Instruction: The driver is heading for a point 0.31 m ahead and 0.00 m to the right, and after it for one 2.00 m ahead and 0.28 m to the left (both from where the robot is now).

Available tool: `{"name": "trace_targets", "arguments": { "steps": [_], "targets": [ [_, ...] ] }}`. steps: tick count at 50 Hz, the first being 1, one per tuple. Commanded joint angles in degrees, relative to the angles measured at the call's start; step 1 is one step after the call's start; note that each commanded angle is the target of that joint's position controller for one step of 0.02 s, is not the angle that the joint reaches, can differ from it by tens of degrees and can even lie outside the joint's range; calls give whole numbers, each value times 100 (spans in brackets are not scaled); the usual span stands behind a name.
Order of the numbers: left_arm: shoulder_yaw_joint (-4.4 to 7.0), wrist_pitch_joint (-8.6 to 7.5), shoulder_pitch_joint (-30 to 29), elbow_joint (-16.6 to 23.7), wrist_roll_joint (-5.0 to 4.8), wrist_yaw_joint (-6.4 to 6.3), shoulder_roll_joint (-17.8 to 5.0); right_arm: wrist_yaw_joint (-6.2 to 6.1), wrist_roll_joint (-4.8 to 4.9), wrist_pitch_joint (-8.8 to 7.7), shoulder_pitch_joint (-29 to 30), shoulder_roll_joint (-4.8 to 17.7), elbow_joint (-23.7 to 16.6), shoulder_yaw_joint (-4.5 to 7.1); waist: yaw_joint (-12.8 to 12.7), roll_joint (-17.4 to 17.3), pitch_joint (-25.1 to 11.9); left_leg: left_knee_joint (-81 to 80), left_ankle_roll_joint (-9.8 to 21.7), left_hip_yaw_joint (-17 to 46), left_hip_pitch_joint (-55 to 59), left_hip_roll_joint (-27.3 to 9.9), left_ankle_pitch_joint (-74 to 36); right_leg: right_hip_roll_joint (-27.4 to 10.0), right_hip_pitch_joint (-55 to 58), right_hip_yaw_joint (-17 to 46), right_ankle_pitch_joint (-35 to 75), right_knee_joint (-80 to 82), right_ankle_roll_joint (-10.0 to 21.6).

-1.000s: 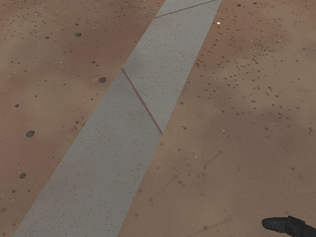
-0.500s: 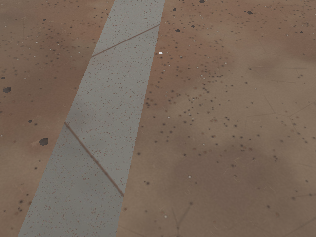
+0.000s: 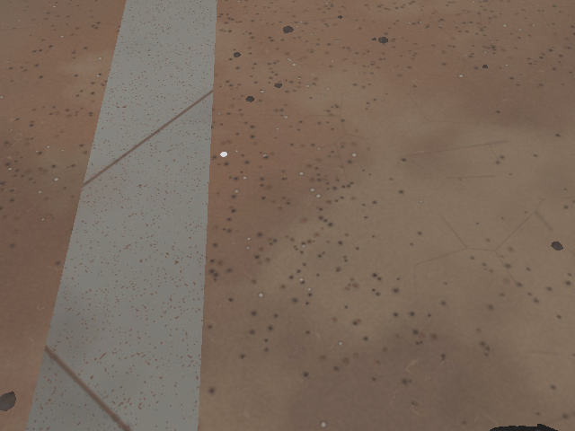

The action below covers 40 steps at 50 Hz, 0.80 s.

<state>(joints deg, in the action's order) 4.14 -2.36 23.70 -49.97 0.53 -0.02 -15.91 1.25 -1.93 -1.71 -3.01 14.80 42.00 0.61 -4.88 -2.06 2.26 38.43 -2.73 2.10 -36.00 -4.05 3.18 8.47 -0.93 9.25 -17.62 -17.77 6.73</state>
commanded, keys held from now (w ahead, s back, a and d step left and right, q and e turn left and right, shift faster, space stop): w+e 0.08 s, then w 0.02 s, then no key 0.04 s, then q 0.86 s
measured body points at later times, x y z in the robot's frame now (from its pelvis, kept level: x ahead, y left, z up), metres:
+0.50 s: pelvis +0.19 +0.03 +0.00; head +0.22 +0.02 +0.45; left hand +0.37 +0.26 -0.11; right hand +0.19 -0.24 -0.14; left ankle +0.19 +0.13 -0.74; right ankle +0.25 -0.08 -0.73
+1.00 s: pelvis +0.18 +0.05 -0.01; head +0.20 +0.08 +0.44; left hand +0.20 +0.34 -0.14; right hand +0.38 -0.18 -0.11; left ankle +0.16 +0.12 -0.74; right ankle +0.24 -0.07 -0.71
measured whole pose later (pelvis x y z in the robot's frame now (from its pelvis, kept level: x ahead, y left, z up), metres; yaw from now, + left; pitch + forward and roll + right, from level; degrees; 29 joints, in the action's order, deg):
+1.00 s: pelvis +0.18 +0.05 -0.01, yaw +17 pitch +0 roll -1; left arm 3.3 2.9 11.6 -44.8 1.6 -1.4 -17.1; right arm 1.4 -1.1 3.1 -11.3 15.5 42.3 3.0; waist -0.5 2.4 3.1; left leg 33.3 3.5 -0.4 -14.9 2.1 18.1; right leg -3.9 -23.2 -5.7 -26.5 -46.7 -1.5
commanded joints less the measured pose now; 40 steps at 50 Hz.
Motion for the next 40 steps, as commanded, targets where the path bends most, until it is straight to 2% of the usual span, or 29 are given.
{"name": "trace_targets", "arguments": {
  "steps": [1, 2, 3, 4, 5, 6, 7, 8, 9, 10, 11, 12, 14, 16, 18, 22, 24, 25, 26, 27, 28, 29, 30, 31, 32, 34, 37, 40],
  "targets": [
    [234, -50, 106, 303, 49, -85, -1015, -15, 41, -175, 482, 597, -578, 120, 131, 677, -64, -587, 159, -54, 491, 293, 139, -1557, 24, 1184, 3295, -178, 458],
    [247, -62, -120, 376, 60, -89, -1078, -40, 53, -202, 97, 700, -476, 157, 346, 710, -148, -784, 253, -61, 1133, 397, 374, -1537, -182, 1202, 3573, -410, 335],
    [254, -88, -268, 423, 60, -63, -1128, -92, 55, -240, -516, 845, -285, 223, 618, 648, -415, -926, 356, -132, 1988, 556, 566, -1397, -359, 1178, 4011, -974, 218],
    [229, -132, -346, 435, 7, -6, -1058, -161, 10, -318, -1300, 1021, -101, 298, 1041, 306, -849, -1279, 523, 26, 3137, 328, 482, -1016, -738, 888, 3799, -2086, 75],
    [81, -188, -222, 594, -35, 33, -568, -266, -122, -345, -2249, 1431, -65, 389, 1315, -367, -1772, -1455, 804, 1383, 4395, -1052, 1791, -668, -1352, 362, 2121, -3703, -40],
    [19, -161, 547, 724, -167, 27, -225, -273, -181, -269, -1922, 1867, -113, 488, 704, -1753, -1969, -2216, 1500, 4086, 5105, -2226, 1393, 218, -3006, -205, -1525, -4962, -229],
    [58, -57, 550, 456, 41, -50, -679, -229, -44, -214, -1537, 1327, -172, 424, 556, -746, -1344, -2108, 1612, 4030, 4453, -2096, 1121, -325, -3360, -136, -1211, -5471, -206],
    [70, -32, 207, 399, 85, -24, -680, -189, 31, -231, -1252, 809, -203, 296, 555, -98, -736, -2031, 1592, 2989, 3731, -1788, -58, -430, -3172, -161, -745, -5435, -271],
    [39, -25, -21, 416, 100, -9, -539, -146, 39, -262, -1166, 547, -123, 216, 522, 128, -483, -2001, 1523, 2132, 3292, -1471, -1405, -520, -3008, -178, -578, -5209, -341],
    [22, 9, -145, 437, 131, 17, -456, -138, 64, -306, -1223, 448, -17, 171, 488, -107, -433, -1998, 1433, 1563, 3125, -1215, -2390, -603, -2889, -189, -555, -4954, -405],
    [-3, 59, -148, 447, 158, 52, -397, -124, 100, -346, -1247, 429, 105, 151, 419, -379, -427, -2017, 1397, 1145, 2970, -997, -3177, -609, -2721, -239, -552, -4753, -487],
    [-16, 97, -139, 446, 175, 68, -361, -96, 135, -393, -1322, 475, 216, 151, 364, -502, -506, -1989, 1402, 947, 2923, -899, -3844, -553, -2570, -325, -478, -4578, -542],
    [-66, 138, -199, 460, 176, 83, -313, -73, 167, -409, -1283, 568, 325, 161, 220, -511, -668, -1989, 1475, 721, 2928, -765, -4409, -622, -2469, -616, -282, -4094, -658],
    [-164, 157, -516, 517, 167, 72, -173, -78, 146, -341, -1249, 650, 399, 176, 240, -479, -668, -1975, 1474, 554, 2767, -595, -4441, -677, -2297, -831, -85, -3277, -776],
    [-236, 171, -855, 577, 100, 33, -126, -86, 129, -246, -1361, 811, 473, 244, 367, -612, -681, -1918, 1410, 512, 2592, -467, -4142, -640, -1992, -935, 255, -2698, -800],
    [-246, 190, -1248, 676, 23, -109, -312, -92, 139, -49, -1541, 952, 523, 360, 507, -588, -615, -1710, 1357, 999, 2455, -519, -2886, -602, -1715, -904, 409, -2083, -733],
    [-242, 155, -1163, 674, 29, -175, -322, -123, 170, 57, -1415, 984, 478, 410, 385, -490, -480, -1444, 1225, 1311, 2229, -467, -1925, -610, -1324, -872, 594, -1367, -629],
    [-228, 111, -1012, 648, 66, -211, -361, -143, 212, 101, -1331, 952, 432, 421, 278, -373, -408, -1213, 1036, 1414, 1948, -325, -1192, -722, -907, -770, 996, -744, -555],
    [-164, 65, -852, 668, 149, -264, -637, -149, 235, 113, -1394, 724, 325, 374, 309, 117, -537, -739, 792, 1357, 1537, -58, -92, -1493, -413, -101, 1210, -413, -383],
    [-139, 50, -797, 780, 176, -305, -954, -163, 182, 119, -1643, 229, 215, 274, 474, 1224, -698, 471, 563, 629, 1065, 614, 2176, -2848, 10, 1023, 2784, -164, -85],
    [-19, 167, -796, 730, 27, -288, -1188, -221, 169, 224, -1878, 503, 211, 360, 417, 1874, -859, 1563, 501, -141, 735, 1100, 3613, -3410, -321, 1626, 3306, -26, 778],
    [-95, 200, -874, 809, -25, -276, -814, -231, 53, 311, -1883, 797, 334, 450, 488, 1075, -651, 2252, 461, 89, 657, 794, 3354, -3163, -509, 1400, 2840, 100, 878],
    [-172, 199, -1205, 859, -13, -280, -520, -206, 40, 375, -1750, 764, 389, 488, 603, 794, -345, 2487, 387, 129, 659, 671, 2929, -2796, -823, 848, 2526, 160, 741],
    [-210, 227, -1502, 940, 48, -288, -394, -184, 61, 438, -1751, 703, 412, 500, 732, 757, -275, 2574, 278, 96, 738, 596, 2645, -2511, -982, 394, 2374, 216, 564],
    [-206, 216, -1556, 955, 68, -320, -409, -147, 51, 492, -1697, 676, 392, 509, 742, 911, -253, 2661, 196, 30, 747, 560, 2415, -2385, -1010, 87, 2552, 211, 533],
    [-180, 201, -1474, 926, 99, -318, -434, -92, 86, 550, -1664, 588, 363, 495, 717, 938, -359, 2638, 65, -91, 816, 599, 2204, -2233, -935, -362, 2933, 99, 526],
    [-119, 195, -1270, 849, 101, -295, -523, -11, 112, 615, -1324, 504, 182, 453, 564, 1014, -445, 2021, 12, -176, 837, 502, 2135, -2359, -696, -544, 2636, 47, 589],
    [-47, 217, -1261, 835, 136, -223, -678, 67, 128, 650, -1015, 438, -10, 386, 443, 1145, -475, 1115, 109, -350, 1314, 422, 2205, -2447, -817, -730, 2172, -36, 554]
  ]
}}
